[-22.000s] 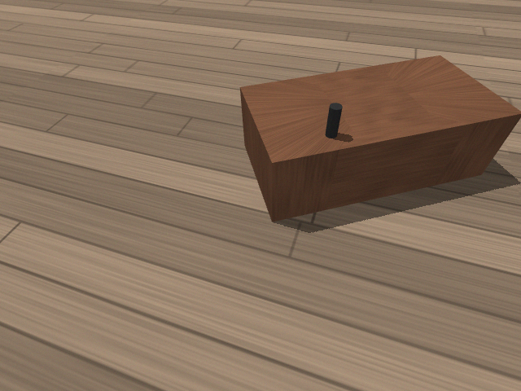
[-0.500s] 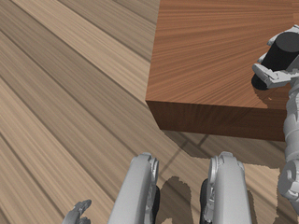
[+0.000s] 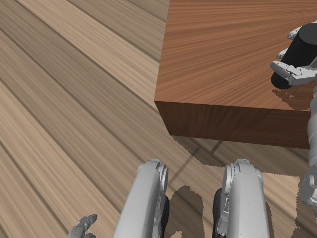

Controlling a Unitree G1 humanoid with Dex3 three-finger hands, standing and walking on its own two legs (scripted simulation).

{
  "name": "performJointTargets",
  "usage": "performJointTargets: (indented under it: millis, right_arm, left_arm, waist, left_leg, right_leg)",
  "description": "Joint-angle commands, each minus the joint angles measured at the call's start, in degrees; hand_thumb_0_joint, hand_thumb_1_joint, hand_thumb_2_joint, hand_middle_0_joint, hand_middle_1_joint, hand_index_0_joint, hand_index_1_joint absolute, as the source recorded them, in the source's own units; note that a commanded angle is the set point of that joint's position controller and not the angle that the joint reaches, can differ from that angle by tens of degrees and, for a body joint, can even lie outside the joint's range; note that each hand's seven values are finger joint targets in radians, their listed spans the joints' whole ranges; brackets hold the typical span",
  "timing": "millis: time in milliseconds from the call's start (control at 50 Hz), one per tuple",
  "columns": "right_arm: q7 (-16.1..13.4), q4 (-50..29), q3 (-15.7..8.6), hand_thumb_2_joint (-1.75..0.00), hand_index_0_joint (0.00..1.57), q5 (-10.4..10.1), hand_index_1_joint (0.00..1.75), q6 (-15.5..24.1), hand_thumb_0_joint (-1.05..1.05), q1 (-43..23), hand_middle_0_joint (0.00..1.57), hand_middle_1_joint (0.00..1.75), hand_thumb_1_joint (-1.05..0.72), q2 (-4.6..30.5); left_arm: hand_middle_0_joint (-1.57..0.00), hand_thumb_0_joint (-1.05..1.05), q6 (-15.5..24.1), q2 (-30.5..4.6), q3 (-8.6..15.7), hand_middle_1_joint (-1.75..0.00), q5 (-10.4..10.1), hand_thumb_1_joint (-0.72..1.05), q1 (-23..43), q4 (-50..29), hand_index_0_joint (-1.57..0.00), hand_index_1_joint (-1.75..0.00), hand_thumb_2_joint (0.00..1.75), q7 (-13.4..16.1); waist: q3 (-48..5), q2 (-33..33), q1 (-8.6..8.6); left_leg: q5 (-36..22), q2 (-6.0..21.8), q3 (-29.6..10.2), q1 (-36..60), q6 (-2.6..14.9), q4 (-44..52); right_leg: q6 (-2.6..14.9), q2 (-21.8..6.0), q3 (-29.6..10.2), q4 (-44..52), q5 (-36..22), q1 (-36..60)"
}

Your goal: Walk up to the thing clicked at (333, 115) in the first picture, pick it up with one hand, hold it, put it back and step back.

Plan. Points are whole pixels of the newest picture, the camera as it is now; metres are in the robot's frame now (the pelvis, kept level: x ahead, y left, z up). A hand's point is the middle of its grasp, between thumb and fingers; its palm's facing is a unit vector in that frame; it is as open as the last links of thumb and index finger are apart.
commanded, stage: open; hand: right
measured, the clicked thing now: (296, 60) +0.51 -0.25 +0.01
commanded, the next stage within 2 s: withdraw in 0.30 s
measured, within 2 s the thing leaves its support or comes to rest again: neither
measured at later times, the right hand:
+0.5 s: hand (295, 56) +0.51 -0.24 +0.02, palm faces +0.13 +0.99 -0.01, open 14.7 cm
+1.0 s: hand out of the picture +0.52 -0.31 +0.13, palm faces +0.18 +0.97 -0.18, open 17.1 cm
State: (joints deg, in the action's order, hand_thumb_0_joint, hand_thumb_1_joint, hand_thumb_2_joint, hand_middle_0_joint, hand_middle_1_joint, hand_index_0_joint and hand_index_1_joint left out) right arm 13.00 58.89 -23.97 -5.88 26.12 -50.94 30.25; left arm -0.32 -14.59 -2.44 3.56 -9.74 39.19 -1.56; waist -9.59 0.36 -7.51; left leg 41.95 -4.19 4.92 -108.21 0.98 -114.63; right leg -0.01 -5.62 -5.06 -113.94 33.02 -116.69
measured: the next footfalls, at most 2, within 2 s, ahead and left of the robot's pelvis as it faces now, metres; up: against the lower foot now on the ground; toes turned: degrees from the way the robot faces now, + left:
none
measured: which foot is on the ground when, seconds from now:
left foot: down 0.00-1.00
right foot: down 0.00-1.00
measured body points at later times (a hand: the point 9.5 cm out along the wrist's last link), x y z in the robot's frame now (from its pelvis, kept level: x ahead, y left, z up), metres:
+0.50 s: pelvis +0.00 +0.00 +0.00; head +0.21 -0.04 +0.40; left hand +0.11 +0.27 -0.12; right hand +0.50 -0.30 +0.02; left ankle +0.07 +0.11 -0.41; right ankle +0.10 -0.13 -0.41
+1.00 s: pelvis +0.02 +0.00 +0.12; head +0.20 -0.05 +0.53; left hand +0.10 +0.27 +0.01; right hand +0.50 -0.36 +0.14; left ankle +0.07 +0.11 -0.41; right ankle +0.10 -0.13 -0.41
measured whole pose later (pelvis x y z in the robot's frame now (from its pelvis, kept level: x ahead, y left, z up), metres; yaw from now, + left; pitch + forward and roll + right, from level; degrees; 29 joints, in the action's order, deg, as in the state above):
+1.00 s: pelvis +0.02 +0.00 +0.12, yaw -1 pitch +31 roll +6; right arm 12.7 62.1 -23.7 0.6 10.2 -50.7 39.3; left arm -3.1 -15.6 -2.2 -0.7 -13.5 36.8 -0.3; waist -8.4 1.1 -8.2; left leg 37.5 -4.8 4.1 -85.2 0.8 -91.1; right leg -0.3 -6.1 -3.9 -92.6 31.1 -93.2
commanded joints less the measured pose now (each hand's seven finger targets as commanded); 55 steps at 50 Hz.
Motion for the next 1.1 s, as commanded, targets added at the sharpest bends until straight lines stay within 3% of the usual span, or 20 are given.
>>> performJointTargets:
  millis: [0,120,180,220,320,400,520,600,700,800,840,860,880,900,940,980,1020,1040,1060,1080]
  right_arm:
    - [0.31,-11.91,-0.34,-0.43,0.99,-1.03,0.71,3.37,0.0,-20.75,0.99,0.71,0.27,11.64]
    - [0.53,-14.34,-2.09,-0.27,0.75,-2.08,0.5,3.18,0.0,-20.76,0.75,0.5,0.4,12.93]
    - [0.29,-14.81,-2.93,-0.23,0.62,-2.0,0.43,3.2,0.0,-19.17,0.62,0.42,0.42,14.08]
    - [0.34,-12.17,-2.79,-0.23,0.53,-1.68,0.38,2.88,0.0,-16.45,0.53,0.38,0.4,12.95]
    - [0.61,-15.13,-2.63,-0.26,0.35,-1.96,0.32,3.06,0.0,-17.01,0.35,0.32,0.33,12.53]
    - [0.85,-16.84,-2.01,-0.19,0.24,-2.23,0.21,3.38,0.0,-19.64,0.25,0.21,0.31,12.38]
    - [0.12,-22.4,-5.34,-0.04,0.08,-1.96,0.04,2.24,0.0,-23.73,0.09,0.04,0.41,19.68]
    - [0.22,-22.64,-6.85,-0.03,0.08,-2.21,0.04,-0.87,0.0,-23.65,0.09,0.04,0.44,22.72]
    - [1.99,-16.8,-8.76,-0.03,0.07,-2.27,0.04,-4.22,0.0,-18.75,0.08,0.04,0.45,25.49]
    - [5.55,-7.57,-4.21,-0.05,0.06,-3.18,0.04,-6.45,0.0,-17.84,0.06,0.04,0.46,18.67]
    - [6.55,-4.61,-1.85,-0.09,0.07,-3.31,0.05,-6.75,0.0,-16.11,0.05,0.05,0.39,15.47]
    - [3.13,0.36,-1.74,-0.09,0.06,5.43,0.05,-10.68,0.0,-12.39,0.05,0.05,0.38,24.9]
    - [0.69,-3.65,0.19,-0.08,0.06,4.5,0.05,-11.89,0.0,-16.01,0.05,0.05,0.43,20.99]
    - [-0.47,-4.54,0.56,-0.08,0.06,4.95,0.06,-12.53,0.0,-18.01,0.05,0.06,0.47,20.86]
    - [-2.41,-9.81,-1.62,-0.07,0.06,7.14,0.06,-13.36,0.0,-20.83,0.05,0.06,0.5,28.15]
    - [-5.83,-12.45,-7.85,-0.07,0.06,9.28,0.06,-14.17,0.0,-20.53,0.05,0.06,0.5,39.36]
    - [-7.84,-16.76,-4.76,-0.07,0.06,9.53,0.06,-14.5,0.0,-20.99,0.05,0.06,0.49,35.19]
    - [-9.24,-13.74,-4.99,-0.08,0.06,9.61,0.06,-15.09,0.0,-15.81,0.06,0.06,0.51,34.17]
    - [-10.72,-9.57,-4.29,-0.06,0.05,9.6,0.05,-15.93,0.0,-10.07,0.05,0.05,0.54,31.73]
    - [-12.25,-8.45,-3.96,-0.07,0.05,9.86,0.06,-16.34,0.0,-10.52,0.05,0.06,0.52,31.59]
  left_arm:
    - [-0.18,0.0,0.85,-11.51,4.26,-0.28,-0.22,0.91,-8.33,-2.61,-0.19,-0.27,0.89,1.02]
    - [-0.18,0.0,0.69,-11.47,3.97,-0.28,-0.28,0.9,-9.0,-2.93,-0.19,-0.28,0.89,1.05]
    - [-0.19,0.0,0.53,-11.51,4.03,-0.29,-0.27,0.9,-8.0,-3.69,-0.19,-0.29,0.89,1.12]
    - [-0.19,0.0,0.33,-11.73,4.38,-0.29,-0.06,0.9,-8.88,-2.63,-0.19,-0.29,0.9,1.01]
    - [-0.19,0.0,0.25,-11.42,4.28,-0.29,-0.01,0.9,-8.51,-3.34,-0.19,-0.29,0.89,0.94]
    - [-0.19,0.0,0.57,-11.28,3.93,-0.29,0.07,0.9,-7.56,-3.72,-0.19,-0.3,0.9,0.92]
    - [-0.19,0.0,-0.01,-11.94,4.62,-0.29,-0.55,0.9,-8.16,-4.19,-0.19,-0.29,0.89,1.5]
    - [-0.18,0.0,-0.42,-12.37,5.12,-0.28,-1.35,0.91,-8.97,-4.03,-0.19,-0.27,0.88,2.38]
    - [-0.18,0.0,-0.35,-12.59,5.1,-0.28,-2.84,0.92,-9.57,-2.96,-0.19,-0.26,0.87,3.46]
    - [-0.18,0.0,0.87,-12.13,4.92,-0.28,-3.57,0.93,-9.96,-2.17,-0.2,-0.26,0.86,3.44]
    - [-0.19,0.0,1.34,-11.02,3.96,-0.31,-3.79,0.9,-9.99,-3.06,-0.2,-0.3,0.9,2.99]
    - [-0.2,0.0,-0.55,-10.88,3.98,-0.31,-3.85,0.9,-11.41,-4.21,-0.21,-0.31,0.9,2.7]
    - [-0.2,0.0,-1.37,-11.01,4.14,-0.31,-4.17,0.9,-11.53,-5.47,-0.21,-0.31,0.9,2.34]
    - [-0.2,0.0,-1.69,-11.49,4.25,-0.32,-4.34,0.91,-12.46,-5.35,-0.21,-0.31,0.89,2.07]
    - [-0.2,0.0,-2.85,-12.15,4.23,-0.31,-4.23,0.91,-12.98,-6.22,-0.21,-0.3,0.89,1.74]
    - [-0.19,0.0,-3.59,-12.95,4.25,-0.31,-4.72,0.91,-13.81,-7.23,-0.21,-0.3,0.89,1.65]
    - [-0.19,0.0,-4.17,-12.74,5.01,-0.3,-4.58,0.89,-14.85,-7.58,-0.2,-0.29,0.89,2.02]
    - [-0.2,0.0,-4.28,-11.74,4.26,-0.29,-4.67,0.89,-14.67,-7.35,-0.2,-0.29,0.9,2.25]
    - [-0.2,0.0,-4.41,-10.37,3.52,-0.3,-4.8,0.89,-14.09,-7.22,-0.2,-0.3,0.9,2.49]
    - [-0.2,0.0,-4.63,-10.26,3.46,-0.3,-4.77,0.89,-14.42,-6.59,-0.2,-0.3,0.9,2.77]
  waist:
    - [-35.02,9.93,-0.28]
    - [-38.15,9.04,-0.61]
    - [-38.77,10.21,0.8]
    - [-35.89,9.26,0.19]
    - [-38.08,10.55,0.27]
    - [-36.75,10.97,-0.37]
    - [-43.87,13.46,1.96]
    - [-46.57,12.01,1.58]
    - [-40.83,9.2,0.64]
    - [-28.17,5.54,-2.88]
    - [-26.22,4.84,-3.3]
    - [-28.18,5.12,0.16]
    - [-28.87,5.9,-2.02]
    - [-29.68,7.12,-1.76]
    - [-34.88,11.77,0.79]
    - [-42.92,14.88,3.52]
    - [-44.29,16.25,2.37]
    - [-42.23,15.49,2.88]
    - [-36.85,14.41,2.73]
    - [-32.56,13.23,1.78]
  left_leg:
    - [-9.77,-0.81,-0.11,11.53,1.91,16.94]
    - [-14.53,-1.06,0.09,14.63,1.44,16.45]
    - [-14.88,-1.16,-0.44,15.2,1.6,16.4]
    - [-14.44,-1.27,-0.03,15.12,1.52,16.7]
    - [-17.68,-1.27,-0.07,14.88,1.52,15.61]
    - [-15.39,-1.25,-0.06,13.42,1.56,15.9]
    - [-13.79,-1.22,-1.02,18.12,1.68,18.51]
    - [-15.63,-1.13,-2.37,25.11,1.06,22.7]
    - [-15.5,-1.04,-2.51,27.84,0.8,27.19]
    - [-13.44,-0.59,-3.28,27.94,0.44,32.42]
    - [-15.92,-0.36,-3.28,27.79,0.45,32.88]
    - [-15.76,-0.69,-4.51,33.09,0.36,37.66]
    - [-16.22,-0.64,-4.73,34.82,0.23,38.86]
    - [-17.38,-0.6,-3.98,34.5,0.41,39.21]
    - [-18.51,-0.54,-3.29,37.95,0.71,40.68]
    - [-23.0,-0.46,-2.92,45.03,0.28,42.61]
    - [-26.65,-0.51,-2.76,48.22,0.01,45.26]
    - [-28.11,-0.61,-2.5,49.59,-0.12,46.6]
    - [-29.11,-0.79,-2.47,50.39,-0.23,49.11]
    - [-29.12,-0.84,-2.42,51.25,-0.2,51.03]
  right_leg:
    - [1.82,1.16,0.28,11.92,-2.26,32.79]
    - [2.12,0.96,0.05,10.51,-6.82,33.46]
    - [2.02,0.92,0.51,10.68,-7.66,33.87]
    - [2.03,0.93,0.21,11.11,-6.78,32.15]
    - [2.07,0.61,0.05,10.12,-10.95,35.54]
    - [2.05,0.67,0.03,10.0,-8.07,34.01]
    - [1.76,0.68,0.77,12.96,-7.41,39.23]
    - [1.95,0.44,1.07,15.24,-9.06,41.77]
    - [2.06,0.58,0.83,19.23,-8.52,42.18]
    - [2.47,0.67,0.25,22.96,-5.43,38.92]
    - [2.6,0.7,0.27,23.66,-7.86,40.25]
    - [2.49,0.55,1.47,28.76,-8.39,46.29]
    - [2.45,0.48,1.3,29.41,-8.53,47.49]
    - [2.24,0.48,1.03,30.92,-10.01,51.22]
    - [1.72,0.74,0.77,34.15,-12.11,58.54]
    - [1.56,0.99,1.1,36.53,-18.24,66.61]
    - [1.73,0.83,1.51,38.66,-22.76,72.63]
    - [1.73,0.79,1.45,40.2,-24.7,74.39]
    - [1.86,0.95,1.8,42.01,-25.13,74.35]
    - [1.92,1.16,1.96,43.79,-24.0,73.23]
